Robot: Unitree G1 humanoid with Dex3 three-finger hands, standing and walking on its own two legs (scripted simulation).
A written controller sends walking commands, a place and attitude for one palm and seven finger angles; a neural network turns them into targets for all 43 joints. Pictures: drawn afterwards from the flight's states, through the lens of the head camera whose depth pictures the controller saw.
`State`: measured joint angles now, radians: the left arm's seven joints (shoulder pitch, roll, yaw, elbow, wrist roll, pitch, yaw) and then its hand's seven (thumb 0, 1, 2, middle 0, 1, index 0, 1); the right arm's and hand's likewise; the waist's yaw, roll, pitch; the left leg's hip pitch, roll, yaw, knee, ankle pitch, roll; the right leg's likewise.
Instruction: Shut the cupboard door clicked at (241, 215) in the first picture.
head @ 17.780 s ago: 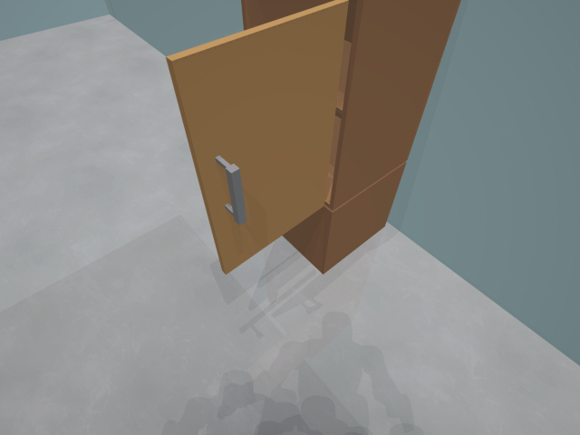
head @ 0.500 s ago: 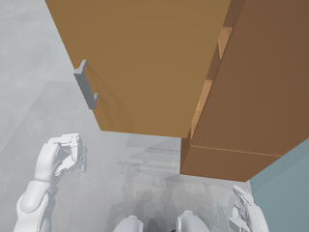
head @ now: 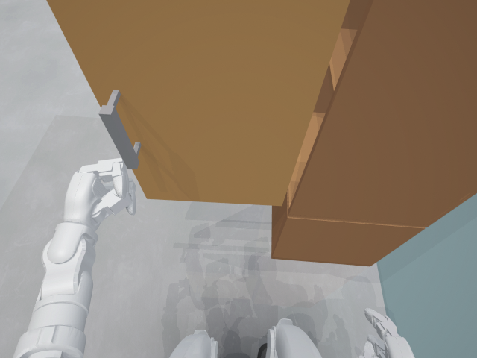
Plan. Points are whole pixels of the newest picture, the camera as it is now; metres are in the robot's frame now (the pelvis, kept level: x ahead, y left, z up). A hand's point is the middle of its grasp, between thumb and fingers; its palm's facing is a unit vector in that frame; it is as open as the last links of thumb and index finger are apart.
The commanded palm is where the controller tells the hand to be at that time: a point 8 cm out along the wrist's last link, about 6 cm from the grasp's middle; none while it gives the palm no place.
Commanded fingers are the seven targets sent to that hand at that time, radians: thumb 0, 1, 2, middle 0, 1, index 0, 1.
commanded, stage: bring the fist close to the handle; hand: left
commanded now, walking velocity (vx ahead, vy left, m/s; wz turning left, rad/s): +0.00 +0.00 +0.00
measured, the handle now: (124, 132) +0.50 +0.23 +0.05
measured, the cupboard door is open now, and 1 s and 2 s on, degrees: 92 91 76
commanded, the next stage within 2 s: push the door shut along its arc in 0.58 s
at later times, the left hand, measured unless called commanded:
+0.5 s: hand (133, 177) +0.40 +0.19 +0.05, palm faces -0.03 -1.00 -0.02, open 3.1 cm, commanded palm +0.37 +0.25 +0.05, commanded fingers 0.00 0.90 0.90 -1.30 -1.50 -1.30 -1.50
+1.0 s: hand (141, 161) +0.42 +0.18 +0.06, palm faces -0.11 -0.99 -0.03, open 3.1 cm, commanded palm +0.41 +0.24 +0.05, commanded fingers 0.00 0.90 0.90 -1.30 -1.50 -1.30 -1.50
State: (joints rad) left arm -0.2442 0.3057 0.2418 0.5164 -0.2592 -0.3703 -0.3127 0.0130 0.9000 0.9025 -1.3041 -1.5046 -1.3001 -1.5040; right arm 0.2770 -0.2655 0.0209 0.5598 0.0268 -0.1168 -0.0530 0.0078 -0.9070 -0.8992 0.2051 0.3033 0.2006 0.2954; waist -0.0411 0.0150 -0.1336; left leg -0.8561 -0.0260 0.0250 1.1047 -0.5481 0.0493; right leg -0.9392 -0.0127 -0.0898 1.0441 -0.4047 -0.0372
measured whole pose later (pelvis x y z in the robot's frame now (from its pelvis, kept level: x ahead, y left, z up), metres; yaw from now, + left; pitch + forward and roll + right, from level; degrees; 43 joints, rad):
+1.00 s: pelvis +0.00 +0.00 +0.00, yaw +0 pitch +19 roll -1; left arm -0.61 0.39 0.28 0.93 -0.20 -0.44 -0.38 0.01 0.90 0.90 -1.31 -1.50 -1.30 -1.50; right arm 0.27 -0.27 0.03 0.60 0.03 -0.04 -0.05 0.00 -0.91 -0.90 0.21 0.30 0.20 0.30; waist -0.08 0.01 -0.12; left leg -0.90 -0.02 0.02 1.10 -0.54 0.05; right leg -0.98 -0.01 -0.09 1.04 -0.39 -0.04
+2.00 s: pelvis +0.00 +0.01 -0.03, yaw -3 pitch +28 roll -4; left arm -1.09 0.63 0.31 1.22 -0.10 -0.29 -0.53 -0.01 0.86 0.91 -1.30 -1.50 -1.30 -1.50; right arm 0.38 -0.29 0.06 0.61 0.00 0.00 -0.04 0.00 -0.91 -0.90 0.21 0.30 0.20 0.30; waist -0.23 0.03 -0.10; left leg -1.13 0.01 0.02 1.22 -0.58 0.06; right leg -1.19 0.02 -0.10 1.10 -0.40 -0.03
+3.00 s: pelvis +0.02 +0.00 -0.02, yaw -3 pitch +30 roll -4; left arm -1.14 0.40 0.34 1.24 0.04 -0.35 0.03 0.02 0.90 0.91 -1.30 -1.50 -1.30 -1.50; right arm 0.47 -0.22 0.05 0.62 -0.09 0.03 0.10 0.00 -0.91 -0.90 0.21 0.30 0.20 0.30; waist -0.26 0.07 -0.12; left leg -1.11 0.01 0.01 1.17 -0.58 0.05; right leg -1.18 0.03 -0.10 1.06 -0.40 -0.04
